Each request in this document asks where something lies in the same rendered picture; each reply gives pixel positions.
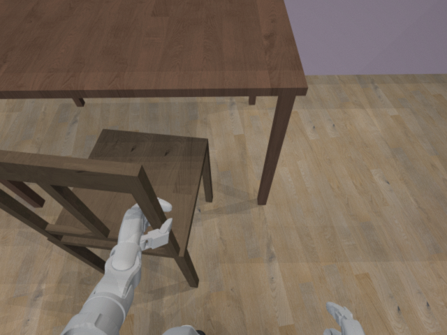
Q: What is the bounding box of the robot right hand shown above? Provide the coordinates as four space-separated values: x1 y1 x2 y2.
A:
323 301 366 335

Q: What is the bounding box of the robot left hand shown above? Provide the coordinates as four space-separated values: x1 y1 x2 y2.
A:
117 198 173 251

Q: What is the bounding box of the chair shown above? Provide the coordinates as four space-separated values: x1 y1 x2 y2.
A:
0 129 213 288

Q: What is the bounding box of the left robot forearm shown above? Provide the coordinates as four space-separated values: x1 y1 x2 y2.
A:
60 242 142 335

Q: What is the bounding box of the table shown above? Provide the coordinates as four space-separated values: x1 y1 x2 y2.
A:
0 0 308 208

